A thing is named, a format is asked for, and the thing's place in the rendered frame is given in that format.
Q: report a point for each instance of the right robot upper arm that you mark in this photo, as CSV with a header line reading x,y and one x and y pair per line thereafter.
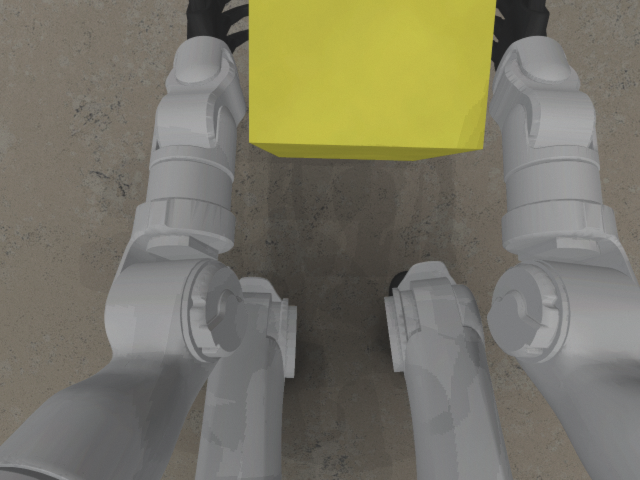
x,y
575,331

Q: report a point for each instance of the robot left hand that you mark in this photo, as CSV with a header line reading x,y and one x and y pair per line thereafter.
x,y
205,18

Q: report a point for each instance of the robot left thigh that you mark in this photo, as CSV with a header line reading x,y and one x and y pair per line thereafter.
x,y
242,420

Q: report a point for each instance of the left robot upper arm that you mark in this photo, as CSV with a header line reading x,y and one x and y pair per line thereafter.
x,y
168,324

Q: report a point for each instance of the right robot forearm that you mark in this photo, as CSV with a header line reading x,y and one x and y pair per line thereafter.
x,y
551,163

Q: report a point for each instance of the robot right hand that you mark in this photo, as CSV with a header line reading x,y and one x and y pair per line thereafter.
x,y
523,18

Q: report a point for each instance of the left robot forearm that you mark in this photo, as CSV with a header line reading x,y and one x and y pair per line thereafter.
x,y
187,213

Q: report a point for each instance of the robot right shin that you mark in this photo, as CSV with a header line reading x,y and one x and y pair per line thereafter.
x,y
467,305

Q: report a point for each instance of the carton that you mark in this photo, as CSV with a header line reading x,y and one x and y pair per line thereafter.
x,y
400,80

